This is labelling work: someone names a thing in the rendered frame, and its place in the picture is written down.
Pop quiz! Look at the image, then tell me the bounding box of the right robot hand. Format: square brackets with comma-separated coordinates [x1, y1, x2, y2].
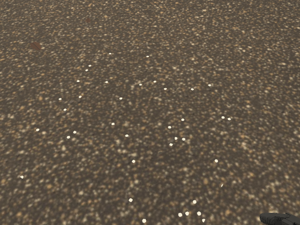
[260, 213, 300, 225]

